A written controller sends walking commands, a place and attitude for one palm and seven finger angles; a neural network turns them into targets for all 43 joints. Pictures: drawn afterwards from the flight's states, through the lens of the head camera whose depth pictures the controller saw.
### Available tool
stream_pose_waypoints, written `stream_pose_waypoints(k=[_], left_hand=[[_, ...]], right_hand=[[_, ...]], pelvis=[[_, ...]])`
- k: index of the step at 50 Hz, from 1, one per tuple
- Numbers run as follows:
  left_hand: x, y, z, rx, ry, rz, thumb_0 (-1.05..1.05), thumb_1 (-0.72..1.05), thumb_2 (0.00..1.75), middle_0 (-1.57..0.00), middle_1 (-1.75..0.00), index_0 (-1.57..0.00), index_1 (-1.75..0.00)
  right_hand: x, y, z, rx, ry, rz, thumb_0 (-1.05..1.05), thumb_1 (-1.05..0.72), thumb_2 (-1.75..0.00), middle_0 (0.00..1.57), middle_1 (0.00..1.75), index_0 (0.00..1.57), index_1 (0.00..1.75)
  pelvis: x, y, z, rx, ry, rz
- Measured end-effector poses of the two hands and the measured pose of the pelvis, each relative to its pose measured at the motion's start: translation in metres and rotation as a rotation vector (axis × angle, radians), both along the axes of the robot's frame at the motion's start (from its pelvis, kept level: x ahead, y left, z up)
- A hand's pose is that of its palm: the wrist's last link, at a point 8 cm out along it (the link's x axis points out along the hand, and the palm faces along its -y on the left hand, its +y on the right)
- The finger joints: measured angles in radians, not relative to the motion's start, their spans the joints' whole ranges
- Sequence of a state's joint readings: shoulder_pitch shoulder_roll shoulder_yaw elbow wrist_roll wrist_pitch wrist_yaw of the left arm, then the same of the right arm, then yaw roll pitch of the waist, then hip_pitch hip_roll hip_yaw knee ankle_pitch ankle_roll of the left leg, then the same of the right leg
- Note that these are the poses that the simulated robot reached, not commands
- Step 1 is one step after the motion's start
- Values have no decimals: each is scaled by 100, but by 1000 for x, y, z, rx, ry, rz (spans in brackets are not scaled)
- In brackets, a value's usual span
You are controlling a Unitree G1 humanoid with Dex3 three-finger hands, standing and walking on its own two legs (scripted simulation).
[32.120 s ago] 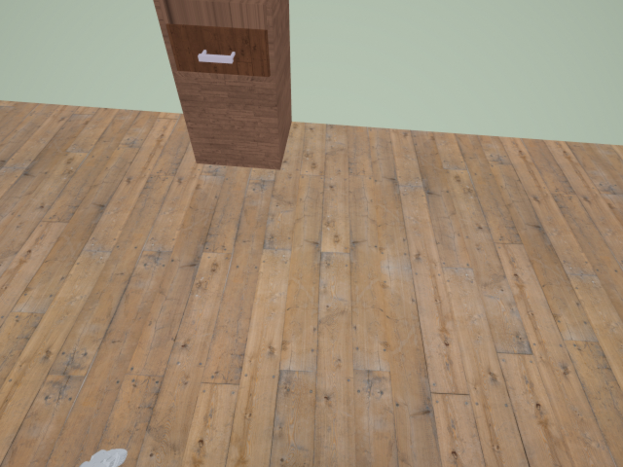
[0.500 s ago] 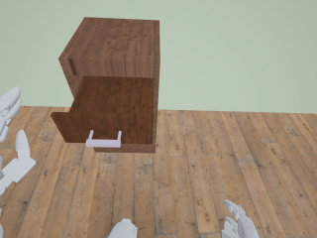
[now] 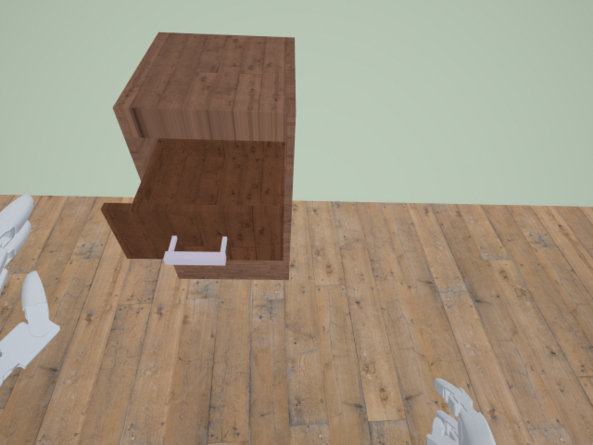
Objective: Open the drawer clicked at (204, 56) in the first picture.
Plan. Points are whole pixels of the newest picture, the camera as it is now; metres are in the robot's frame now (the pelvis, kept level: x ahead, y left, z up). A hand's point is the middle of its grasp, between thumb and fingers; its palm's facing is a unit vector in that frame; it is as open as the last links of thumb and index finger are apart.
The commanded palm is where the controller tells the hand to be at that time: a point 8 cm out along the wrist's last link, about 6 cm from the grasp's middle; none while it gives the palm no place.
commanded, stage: stop stepping back and stand still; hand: left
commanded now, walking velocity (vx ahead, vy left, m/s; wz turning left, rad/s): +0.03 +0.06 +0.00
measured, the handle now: (197, 249) +0.54 +0.25 -0.19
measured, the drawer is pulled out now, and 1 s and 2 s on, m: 0.25 0.25 0.25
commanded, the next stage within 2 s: let the arm hang, fingers relaxed in 0.50 s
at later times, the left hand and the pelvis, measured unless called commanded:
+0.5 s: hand (58, 298) +0.22 +0.25 +0.16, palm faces +0.27 -0.83 -0.48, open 7.4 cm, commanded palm +0.16 +0.30 +0.18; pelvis +0.03 +0.02 +0.01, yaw +0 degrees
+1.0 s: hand out of the picture +0.02 +0.21 -0.17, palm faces +0.00 -0.98 -0.18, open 7.0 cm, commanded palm none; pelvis +0.02 +0.03 +0.01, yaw +1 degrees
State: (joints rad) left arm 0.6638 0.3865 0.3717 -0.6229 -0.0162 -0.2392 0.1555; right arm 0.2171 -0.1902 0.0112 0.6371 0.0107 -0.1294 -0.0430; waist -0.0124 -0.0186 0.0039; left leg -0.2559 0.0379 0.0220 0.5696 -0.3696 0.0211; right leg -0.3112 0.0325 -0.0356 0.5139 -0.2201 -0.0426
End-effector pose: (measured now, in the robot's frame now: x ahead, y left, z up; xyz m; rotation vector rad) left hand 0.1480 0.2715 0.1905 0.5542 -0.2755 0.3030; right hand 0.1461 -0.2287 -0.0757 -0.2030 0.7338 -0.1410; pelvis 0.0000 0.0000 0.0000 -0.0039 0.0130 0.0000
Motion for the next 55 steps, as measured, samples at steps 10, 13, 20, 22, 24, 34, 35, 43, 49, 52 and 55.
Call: stream_pose_waypoints(k=[10, 13, 20, 22, 24, 34, 35, 43, 49, 52, 55], left_hand=[[24, 7, -9, -24, 47, -25, 1, 89, 90, -21, -30, -21, -30], [31, 10, -8, -8, 56, -41, 1, 89, 90, -21, -30, -21, -30], [39, 15, -10, -8, 80, -57, 1, 89, 90, -21, -30, -21, -30], [40, 17, -11, -12, 86, -55, 1, 89, 90, -21, -30, -21, -30], [41, 20, -12, -16, 91, -50, 1, 89, 90, -21, -30, -21, -30], [56, 42, -98, -113, 382, 24, 0, 90, 90, -20, -30, -21, -30], [56, 46, -132, -166, 506, 64, 0, 90, 90, -20, -30, -20, -30], [-50, -12, -318, -484, 1386, 165, 1, 91, 90, -19, -29, -19, -29], [-125, -15, -335, -563, 1588, 281, -1, 100, 90, -20, -30, -21, -30], [-151, -9, -332, -559, 1654, 328, 0, 98, 90, -20, -30, -20, -30], [-167, -4, -327, -547, 1698, 365, 0, 96, 90, -20, -30, -20, -30]], right_hand=[[-1, 8, -1, -6, 51, -26, 1, -90, -90, 20, 30, 20, 30], [6, 9, 0, -4, 50, -30, 1, -90, -90, 20, 30, 20, 30], [27, 14, 6, -7, 32, -31, 1, -90, -90, 20, 30, 20, 30], [33, 16, 8, -9, 25, -28, 1, -90, -90, 20, 30, 20, 30], [39, 18, 9, -10, 19, -23, 1, -90, -90, 20, 30, 20, 30], [50, 24, -10, 10, 63, 74, 0, -90, -90, 20, 30, 20, 30], [47, 23, -17, 12, 90, 77, 0, -90, -90, 20, 30, 20, 30], [-29, 14, -38, -4, 342, -22, 0, -90, -90, 20, 30, 20, 30], [-114, 16, -46, -11, 633, -72, 0, -90, -90, 20, 30, 20, 30], [-147, 22, -48, 9, 732, -96, 0, -90, -90, 20, 30, 20, 30], [-169, 29, -50, 34, 790, -116, 0, -90, -90, 20, 30, 20, 30]], pelvis=[[13, 10, 4, 1, -4, 0], [16, 11, 4, -3, -2, 0], [24, 17, 5, -9, 3, -2], [25, 19, 5, -10, 4, -2], [26, 20, 5, -10, 5, -2], [24, 31, 0, -2, 33, 22], [23, 32, -2, 2, 33, 22], [20, 29, 1, 5, -22, 4], [17, 25, 7, -7, -33, 11], [17, 26, 9, -9, -33, 14], [16, 27, 9, -8, -35, 12]])
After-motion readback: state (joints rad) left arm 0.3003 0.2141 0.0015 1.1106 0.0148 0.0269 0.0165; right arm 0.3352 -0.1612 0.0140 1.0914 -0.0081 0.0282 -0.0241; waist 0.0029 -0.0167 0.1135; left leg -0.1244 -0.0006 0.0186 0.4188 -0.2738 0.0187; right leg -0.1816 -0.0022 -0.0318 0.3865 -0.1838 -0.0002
